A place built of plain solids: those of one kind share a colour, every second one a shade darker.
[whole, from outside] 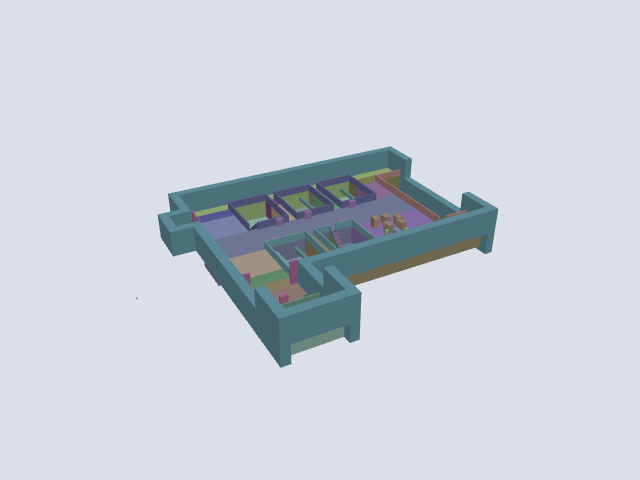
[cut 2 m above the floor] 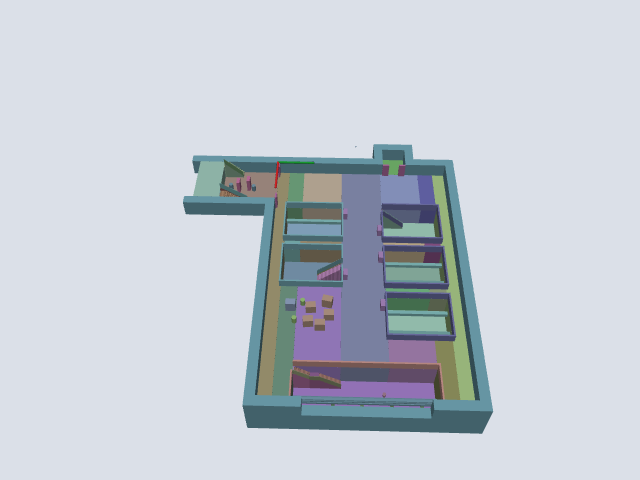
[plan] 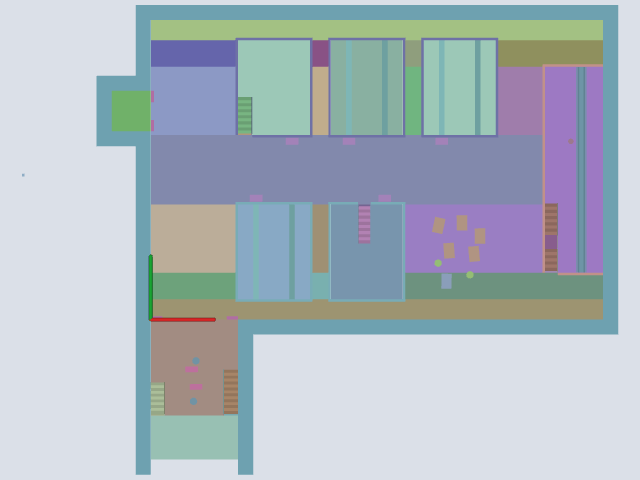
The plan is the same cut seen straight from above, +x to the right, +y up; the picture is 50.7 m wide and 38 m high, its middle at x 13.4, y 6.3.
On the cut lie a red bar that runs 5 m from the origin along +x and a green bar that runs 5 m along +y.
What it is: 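A filter house of a town's waterworks, its filters drained; a long hall whose floor is a grid of 5 empty concrete filter beds 2.6 m deep with narrow railed walks on the walls between them, an operating walk along the beds' fronts with control consoles before the beds, and a pipe gallery sunk 3.3 m across the hall's end, open above, with one water main on saddles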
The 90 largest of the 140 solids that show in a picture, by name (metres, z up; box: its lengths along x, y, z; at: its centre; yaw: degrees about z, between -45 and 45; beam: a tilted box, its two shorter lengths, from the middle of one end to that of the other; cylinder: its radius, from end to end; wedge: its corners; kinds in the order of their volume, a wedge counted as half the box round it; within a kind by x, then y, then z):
{
 "wall_brick_1": {"box": [1.2, 5.6, 3.6], "at": [-3.69, 16.51, 1.4]},
 "wall_brick_2": {"box": [4.3, 1.2, 3.6], "at": [-2.14, 14.31, 1.4]},
 "wall_brick_3": {"box": [4.3, 1.2, 3.6], "at": [-2.14, 18.71, 1.4]},
 "wall_brick_4": {"box": [1.2, 5.9, 6.13], "at": [-0.59, -9.34, 2.67]},
 "wall_brick_5": {"box": [1.2, 23.7, 3.6], "at": [-0.59, 3.06, 1.4]},
 "wall_brick_6": {"box": [1.2, 6.8, 3.6], "at": [-0.59, 21.51, 1.4]},
 "wall_brick_7": {"box": [9.3, 1.2, 3.6], "at": [3.46, -11.69, 3.93]},
 "wall_brick_8": {"box": [1.2, 5.9, 6.13], "at": [7.51, -9.34, 2.67]},
 "wall_brick_9": {"box": [1.2, 8.8, 3.6], "at": [7.51, -4.39, 1.4]},
 "wall_brick_10": {"box": [38.2, 1.2, 3.6], "at": [17.91, 24.31, 1.4]},
 "wall_brick_11": {"box": [30.1, 1.2, 3.6], "at": [21.96, -0.59, 1.4]},
 "wall_brick_12": {"box": [1.2, 6.1, 6.9], "at": [36.41, 1.86, -0.25]},
 "wall_brick_13": {"box": [1.2, 18.7, 3.6], "at": [36.41, 11.86, -1.9]},
 "wall_brick_14": {"box": [1.2, 6.1, 6.9], "at": [36.41, 21.86, -0.25]},
 "floor_hall3a_brick_1": {"box": [31.2, 5.5, 3.7], "at": [15.61, 11.86, -1.85]},
 "floor_hall2c_brick_1": {"box": [11.25, 5.4, 3.7], "at": [25.59, 6.41, -1.85]},
 "floor_hall0a_brick_1": {"box": [35.8, 1.6, 3.04], "at": [17.91, 0.81, -1.52]},
 "floor_hall6a_brick_1": {"box": [35.8, 1.6, 3.04], "at": [17.91, 22.91, -1.52]},
 "floor_hall1c_brick_1": {"box": [15.85, 2.1, 3.7], "at": [27.89, 2.66, -1.85]},
 "floor_hall2a_brick_1": {"box": [6.9, 5.4, 3.04], "at": [3.46, 6.41, -1.52]},
 "floor_hall4a_brick_1": {"box": [6.9, 5.4, 3.04], "at": [3.46, 17.31, -1.52]},
 "floor_hall4d_brick_1": {"box": [3.9, 5.4, 3.7], "at": [29.26, 17.31, -1.85]},
 "floor_gaugedeck_concrete_1": {"box": [6.9, 3.5, 2.93], "at": [3.46, -9.34, 1.06]},
 "floor_hall5d_brick_1": {"box": [8.5, 2.1, 3.7], "at": [31.56, 21.06, -1.85]},
 "floor_basins_concrete_1": {"box": [5.7, 7.5, 0.4], "at": [9.76, 18.36, -2.84]},
 "floor_basins_concrete_2": {"box": [5.7, 7.5, 0.4], "at": [17.11, 18.36, -2.84]},
 "floor_basins_concrete_3": {"box": [5.7, 7.5, 0.4], "at": [24.46, 18.36, -2.84]},
 "floor_hall1a_brick_1": {"box": [6.9, 2.1, 3.04], "at": [3.46, 2.66, -1.52]},
 "floor_hall5a_brick_1": {"box": [6.9, 2.1, 3.04], "at": [3.46, 21.06, -1.52]},
 "floor_basinn_concrete_1": {"box": [5.7, 7.5, 0.4], "at": [9.76, 5.36, -2.84]},
 "floor_basinn_concrete_2": {"box": [5.7, 7.5, 0.4], "at": [17.11, 5.36, -2.84]},
 "floor_aisle_concrete_1": {"box": [4.6, 16.3, 0.4], "at": [33.51, 11.86, -3.5]},
 "floor_hall2b_brick_1": {"box": [1.65, 5.4, 3.04], "at": [13.44, 6.41, -1.52]},
 "floor_hall4b_brick_1": {"box": [1.65, 5.4, 3.04], "at": [13.44, 17.31, -1.52]},
 "floor_hall4c_brick_1": {"box": [1.65, 5.4, 3.04], "at": [20.79, 17.31, -1.52]},
 "floor_annex1a_brick_1": {"box": [6.9, 7.6, 0.4], "at": [3.46, -3.79, -0.2]},
 "rail_basins_1": {"box": [0.2, 7.5, 1.1], "at": [6.81, 18.36, 0.55]},
 "rail_basins_2": {"box": [6.1, 0.2, 1.1], "at": [9.76, 22.21, 0.55]},
 "rail_basins_3": {"box": [4.79, 0.2, 1.1], "at": [10.42, 14.51, 0.55]},
 "rail_basins_4": {"box": [0.2, 7.5, 1.1], "at": [12.71, 18.36, 0.55]},
 "rail_basins_5": {"box": [0.2, 7.5, 1.1], "at": [14.16, 18.36, 0.55]},
 "rail_basins_6": {"box": [6.1, 0.2, 1.1], "at": [17.11, 14.51, 0.55]},
 "rail_basins_7": {"box": [6.1, 0.2, 1.1], "at": [17.11, 22.21, 0.55]},
 "rail_basins_8": {"box": [0.2, 7.5, 1.1], "at": [20.06, 18.36, 0.55]},
 "rail_basins_9": {"box": [0.2, 7.5, 1.1], "at": [21.51, 18.36, 0.55]},
 "rail_basins_10": {"box": [6.1, 0.2, 1.1], "at": [24.46, 14.51, 0.55]},
 "rail_basins_11": {"box": [6.1, 0.2, 1.1], "at": [24.46, 22.21, 0.55]},
 "rail_basins_12": {"box": [0.2, 7.5, 1.1], "at": [27.41, 18.36, 0.55]},
 "rail_basinn_1": {"box": [0.2, 7.5, 1.1], "at": [6.81, 5.36, 0.55]},
 "rail_basinn_2": {"box": [6.1, 0.2, 1.1], "at": [9.76, 1.51, 0.55]},
 "rail_basinn_3": {"box": [6.1, 0.2, 1.1], "at": [9.76, 9.21, 0.55]},
 "rail_basinn_4": {"box": [0.2, 7.5, 1.1], "at": [12.71, 5.36, 0.55]},
 "rail_basinn_5": {"box": [0.2, 7.5, 1.1], "at": [14.16, 5.36, 0.55]},
 "rail_basinn_6": {"box": [6.1, 0.2, 1.1], "at": [17.11, 1.51, 0.55]},
 "rail_basinn_7": {"box": [0.2, 7.5, 1.1], "at": [20.06, 5.36, 0.55]},
 "floor_hall1b_brick_1": {"box": [1.65, 2.1, 3.04], "at": [13.44, 2.66, -1.52]},
 "floor_hall5b_brick_1": {"box": [1.65, 2.1, 3.04], "at": [13.44, 21.06, -1.52]},
 "floor_hall5c_brick_1": {"box": [1.65, 2.1, 3.04], "at": [20.79, 21.06, -1.52]},
 "launder_concrete_1": {"box": [0.45, 7.54, 0.5], "at": [8.34, 5.36, -1.15]},
 "launder_concrete_2": {"box": [0.45, 7.54, 0.5], "at": [11.19, 5.36, -1.15]},
 "launder_concrete_3": {"box": [0.45, 7.54, 0.5], "at": [15.69, 18.36, -1.0]},
 "launder_concrete_4": {"box": [0.45, 7.54, 0.5], "at": [18.54, 18.36, -1.0]},
 "launder_concrete_5": {"box": [0.45, 7.54, 0.5], "at": [23.04, 18.36, -1.15]},
 "launder_concrete_6": {"box": [0.45, 7.54, 0.5], "at": [25.89, 18.36, -1.15]},
 "pipe_main_metal_1": {"box": [0.13, 16.26, 0.59], "at": [33.86, 11.86, -2.4]},
 "pipe_main_metal_2": {"box": [0.33, 16.26, 0.8], "at": [34.09, 11.86, -2.4]},
 "pipe_main_metal_3": {"box": [0.13, 16.26, 0.59], "at": [34.32, 11.86, -2.4]},
 "load_sacks_bayn_1": {"box": [0.84, 1.22, 1.43], "at": [22.8, 7.45, 0.72], "yaw": -12.2},
 "load_sacks_bayn_2": {"box": [0.84, 1.22, 1.25], "at": [23.62, 5.46, 0.62], "yaw": 4.4},
 "load_sacks_bayn_3": {"box": [0.84, 1.22, 1.19], "at": [24.64, 7.65, 0.6], "yaw": 0.2},
 "load_sacks_bayn_4": {"box": [0.84, 1.22, 1.26], "at": [25.6, 5.2, 0.63], "yaw": 5.2},
 "load_sacks_bayn_5": {"box": [0.84, 1.22, 1.28], "at": [26.07, 6.61, 0.64], "yaw": 0.7},
 "rail_aisle_1": {"box": [0.2, 16.3, 1.1], "at": [31.11, 11.86, 0.55]},
 "rail_aisle_2": {"box": [4.8, 0.2, 1.1], "at": [33.41, 20.11, 0.55]},
 "rail_aisle_3": {"box": [3.6, 0.2, 1.1], "at": [34.01, 3.61, 0.55]},
 "floor_lobby_brick_1": {"box": [3.1, 3.2, 0.4], "at": [-1.54, 16.51, -0.2]},
 "wall_metal_1": {"box": [0.25, 0.9, 3.6], "at": [0.14, 15.36, 1.4]},
 "wall_metal_2": {"box": [0.25, 0.9, 3.6], "at": [0.14, 17.66, 1.4]},
 "wall_metal_3": {"box": [0.9, 0.25, 3.6], "at": [0.46, 0.14, 1.4]},
 "wall_metal_4": {"box": [0.9, 0.25, 3.6], "at": [6.46, 0.14, 1.4]},
 "floor_aisleb_l1a_1": {"box": [0.95, 1.14, 1.96], "at": [31.69, 6.14, -2.37]},
 "cabinet_annex_1": {"box": [1.0, 0.45, 1.9], "at": [3.24, -3.94, 0.95], "yaw": 0.9},
 "cabinet_annex_2": {"box": [1.0, 0.45, 1.84], "at": [3.58, -5.33, 0.92], "yaw": 0.8},
 "step_gaugeb_1": {"box": [1.12, 0.29, 2.42], "at": [6.35, -7.38, 1.16]},
 "step_gaugeb_2": {"box": [1.12, 0.29, 2.26], "at": [6.35, -7.15, 1.08]},
 "pallets_bayn_1": {"box": [0.8, 1.2, 1.48], "at": [23.42, 3.04, 0.74], "yaw": -1.0},
 "rail_gaugedeck_1": {"box": [4.65, 0.2, 1.1], "at": [3.42, -7.69, 3.08]},
 "step_aisleb_1": {"box": [0.95, 0.33, 2.83], "at": [31.69, 4.44, -1.94]},
 "step_basins_1": {"box": [1.07, 0.3, 2.49], "at": [7.44, 14.82, -1.45]},
 "step_gaugea_1": {"box": [1.03, 0.31, 2.37], "at": [0.53, -7.37, 1.13]}
}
